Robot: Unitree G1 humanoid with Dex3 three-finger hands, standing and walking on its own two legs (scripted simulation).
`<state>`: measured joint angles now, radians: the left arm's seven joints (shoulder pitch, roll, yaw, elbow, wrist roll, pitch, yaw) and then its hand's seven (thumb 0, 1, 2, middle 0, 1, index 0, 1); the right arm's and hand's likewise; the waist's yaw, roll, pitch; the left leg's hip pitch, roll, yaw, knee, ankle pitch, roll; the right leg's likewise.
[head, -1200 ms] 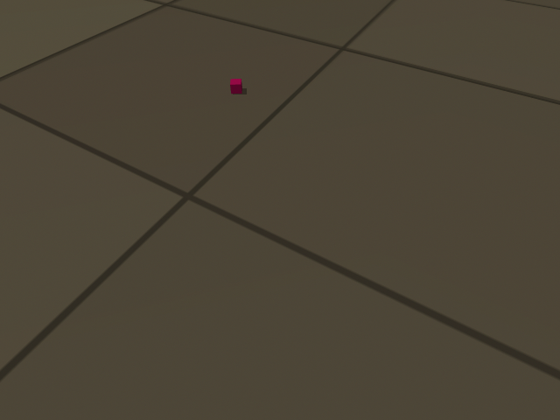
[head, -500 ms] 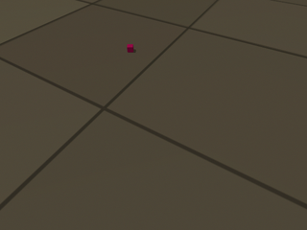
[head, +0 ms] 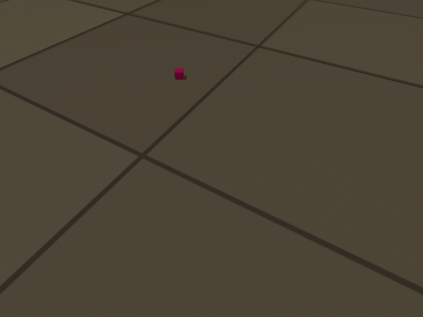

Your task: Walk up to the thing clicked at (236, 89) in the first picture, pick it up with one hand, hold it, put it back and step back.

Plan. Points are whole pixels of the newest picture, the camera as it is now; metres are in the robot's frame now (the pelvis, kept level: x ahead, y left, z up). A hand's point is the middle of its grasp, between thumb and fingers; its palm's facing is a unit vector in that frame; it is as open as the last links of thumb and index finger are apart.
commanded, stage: walk up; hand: left
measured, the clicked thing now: (179, 73) +2.23 +0.29 -0.75
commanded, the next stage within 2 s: none
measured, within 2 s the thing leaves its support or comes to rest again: neither
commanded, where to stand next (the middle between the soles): +1.84 +0.06 m, yaw -2 degrees
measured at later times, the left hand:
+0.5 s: hand (96, 314) +0.17 +0.26 -0.16, palm faces +0.03 -0.91 -0.42, open 7.4 cm
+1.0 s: hand (146, 150) +0.64 +0.22 -0.13, palm faces -0.04 -0.89 -0.45, open 7.4 cm
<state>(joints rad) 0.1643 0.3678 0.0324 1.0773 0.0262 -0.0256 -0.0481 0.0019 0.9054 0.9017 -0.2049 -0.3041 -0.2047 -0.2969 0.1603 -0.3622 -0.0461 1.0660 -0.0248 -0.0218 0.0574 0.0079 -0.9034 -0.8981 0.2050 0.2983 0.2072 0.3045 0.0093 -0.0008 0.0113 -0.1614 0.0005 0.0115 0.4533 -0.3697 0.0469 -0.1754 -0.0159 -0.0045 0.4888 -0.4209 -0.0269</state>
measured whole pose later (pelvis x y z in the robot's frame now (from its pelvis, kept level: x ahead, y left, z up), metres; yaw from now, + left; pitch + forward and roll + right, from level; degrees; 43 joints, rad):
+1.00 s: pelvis +0.52 -0.07 -0.03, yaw +0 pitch -2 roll +0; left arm 0.19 0.45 0.08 0.92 0.01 -0.09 -0.08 0.00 0.91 0.90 -0.20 -0.30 -0.20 -0.30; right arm 0.35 -0.46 -0.08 0.94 -0.01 -0.06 0.08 0.01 -0.90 -0.90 0.20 0.30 0.21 0.30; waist -0.03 0.06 0.03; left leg -0.04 0.08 0.06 0.70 -0.51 0.01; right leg -0.45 -0.07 -0.09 0.63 -0.15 -0.02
